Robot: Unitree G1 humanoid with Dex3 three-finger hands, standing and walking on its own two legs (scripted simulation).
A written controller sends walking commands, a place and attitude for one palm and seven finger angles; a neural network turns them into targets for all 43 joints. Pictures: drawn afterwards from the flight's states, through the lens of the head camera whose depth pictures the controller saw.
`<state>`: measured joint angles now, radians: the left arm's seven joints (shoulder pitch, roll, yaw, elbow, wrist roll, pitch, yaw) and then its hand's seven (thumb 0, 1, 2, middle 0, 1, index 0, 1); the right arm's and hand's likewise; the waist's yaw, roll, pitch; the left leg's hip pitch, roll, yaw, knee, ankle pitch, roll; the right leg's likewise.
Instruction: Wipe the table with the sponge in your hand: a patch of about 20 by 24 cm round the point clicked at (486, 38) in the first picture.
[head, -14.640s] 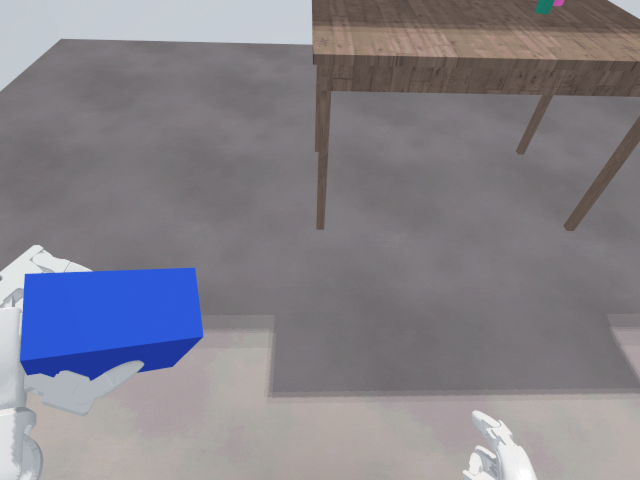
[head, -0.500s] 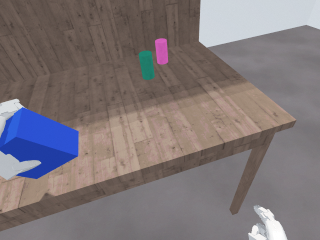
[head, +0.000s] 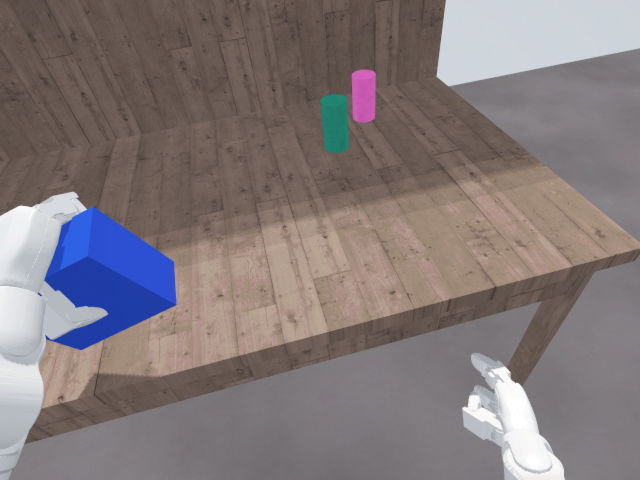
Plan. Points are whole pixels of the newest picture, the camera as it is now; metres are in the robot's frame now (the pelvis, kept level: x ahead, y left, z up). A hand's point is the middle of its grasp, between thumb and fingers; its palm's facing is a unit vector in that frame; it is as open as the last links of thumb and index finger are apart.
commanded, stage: turn the palm down, sponge in hand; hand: left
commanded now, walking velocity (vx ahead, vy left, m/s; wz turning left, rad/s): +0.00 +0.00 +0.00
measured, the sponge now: (101, 292) +0.25 +0.31 +0.14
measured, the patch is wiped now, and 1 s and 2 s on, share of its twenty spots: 0.00 0.00 0.00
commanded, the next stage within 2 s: move the sponge above the wiping area in 0.76 s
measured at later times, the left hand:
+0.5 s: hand (95, 309) +0.22 +0.28 +0.16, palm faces +0.15 -0.20 -0.97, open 10.3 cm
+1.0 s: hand (132, 312) +0.22 +0.24 +0.16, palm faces +0.07 -0.07 -1.00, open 10.3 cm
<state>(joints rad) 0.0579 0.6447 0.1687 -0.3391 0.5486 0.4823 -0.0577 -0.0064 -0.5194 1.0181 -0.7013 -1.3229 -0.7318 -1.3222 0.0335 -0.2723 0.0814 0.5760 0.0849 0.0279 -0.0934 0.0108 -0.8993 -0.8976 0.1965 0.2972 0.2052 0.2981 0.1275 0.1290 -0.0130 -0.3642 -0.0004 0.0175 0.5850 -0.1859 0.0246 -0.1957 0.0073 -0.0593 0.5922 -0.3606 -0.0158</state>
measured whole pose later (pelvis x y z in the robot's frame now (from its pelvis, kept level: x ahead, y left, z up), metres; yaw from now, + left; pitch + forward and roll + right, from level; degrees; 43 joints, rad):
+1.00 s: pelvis -0.01 -0.02 +0.00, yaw -1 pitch -5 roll +0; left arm 0.12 0.65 -0.06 -0.38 0.79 0.34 -0.13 0.00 -0.52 1.02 -0.71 -1.30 -0.74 -1.30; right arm 0.00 -0.27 0.08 0.64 0.04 -0.02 -0.06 0.01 -0.90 -0.90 0.20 0.30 0.20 0.30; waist 0.14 0.13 0.02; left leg -0.28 0.02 0.01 0.52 -0.15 0.00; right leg -0.13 0.03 -0.06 0.55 -0.33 -0.04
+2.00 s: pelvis +0.00 +0.00 +0.01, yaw +0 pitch -4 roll -1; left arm -0.12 0.59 0.01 -0.13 0.83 0.38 -0.01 0.00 -0.52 1.02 -0.72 -1.28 -0.75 -1.28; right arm -0.01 -0.23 0.08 0.69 0.06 0.00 -0.04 0.01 -0.90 -0.90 0.20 0.30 0.21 0.30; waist 0.15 0.12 0.00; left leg -0.28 0.00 0.01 0.48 -0.13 0.02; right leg -0.11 0.01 -0.06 0.49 -0.31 -0.02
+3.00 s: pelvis +0.01 +0.00 +0.01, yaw +1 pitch -2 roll -1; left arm -0.01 0.58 0.01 -0.06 0.84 0.29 -0.13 0.00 -0.51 1.03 -0.71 -1.28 -0.74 -1.28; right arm 0.05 -0.27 0.05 0.66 0.06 0.02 -0.05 0.01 -0.90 -0.90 0.20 0.30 0.20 0.30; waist 0.11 0.13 0.00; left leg -0.32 -0.01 0.00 0.52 -0.16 0.03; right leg -0.14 0.01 -0.06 0.50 -0.33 -0.01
